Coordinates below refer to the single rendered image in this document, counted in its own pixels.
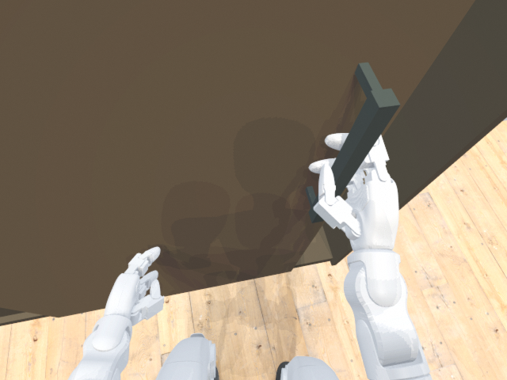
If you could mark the robot right forearm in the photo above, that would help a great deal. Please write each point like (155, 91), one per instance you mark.
(388, 341)

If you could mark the robot left thigh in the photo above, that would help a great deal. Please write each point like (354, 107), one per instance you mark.
(192, 358)

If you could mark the left robot hand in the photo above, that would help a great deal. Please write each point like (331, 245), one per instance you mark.
(127, 295)

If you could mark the right robot hand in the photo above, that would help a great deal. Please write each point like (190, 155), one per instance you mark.
(375, 203)

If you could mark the robot right thigh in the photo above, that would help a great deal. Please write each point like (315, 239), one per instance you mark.
(307, 368)

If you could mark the robot thigh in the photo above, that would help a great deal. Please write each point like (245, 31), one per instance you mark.
(192, 358)
(307, 368)

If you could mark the handle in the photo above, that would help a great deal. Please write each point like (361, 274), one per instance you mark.
(376, 113)

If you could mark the robot left forearm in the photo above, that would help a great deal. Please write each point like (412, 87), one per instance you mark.
(105, 350)

